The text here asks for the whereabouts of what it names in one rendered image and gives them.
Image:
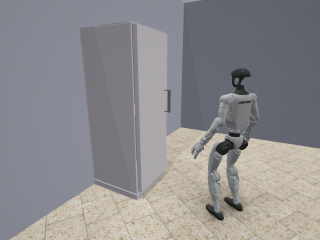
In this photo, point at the robot right upper arm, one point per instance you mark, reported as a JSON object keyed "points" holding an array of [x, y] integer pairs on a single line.
{"points": [[254, 108]]}

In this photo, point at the handle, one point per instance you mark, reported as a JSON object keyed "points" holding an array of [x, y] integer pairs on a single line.
{"points": [[168, 101]]}

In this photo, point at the robot left hand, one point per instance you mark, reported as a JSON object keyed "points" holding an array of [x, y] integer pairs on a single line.
{"points": [[198, 147]]}

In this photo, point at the robot torso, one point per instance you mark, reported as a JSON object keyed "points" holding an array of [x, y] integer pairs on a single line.
{"points": [[237, 118]]}

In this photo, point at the left robot forearm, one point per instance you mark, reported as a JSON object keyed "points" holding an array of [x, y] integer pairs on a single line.
{"points": [[211, 132]]}

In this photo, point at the right robot forearm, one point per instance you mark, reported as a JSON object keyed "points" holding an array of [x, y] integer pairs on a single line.
{"points": [[250, 126]]}

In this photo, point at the fridge door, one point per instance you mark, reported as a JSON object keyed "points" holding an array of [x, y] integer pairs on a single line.
{"points": [[150, 82]]}

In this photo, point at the robot right hand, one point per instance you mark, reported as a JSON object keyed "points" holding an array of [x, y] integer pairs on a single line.
{"points": [[246, 136]]}

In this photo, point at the robot left upper arm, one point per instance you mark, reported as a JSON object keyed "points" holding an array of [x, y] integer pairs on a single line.
{"points": [[224, 102]]}

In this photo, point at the right robot thigh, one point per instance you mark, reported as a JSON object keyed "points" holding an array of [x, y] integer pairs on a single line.
{"points": [[232, 157]]}

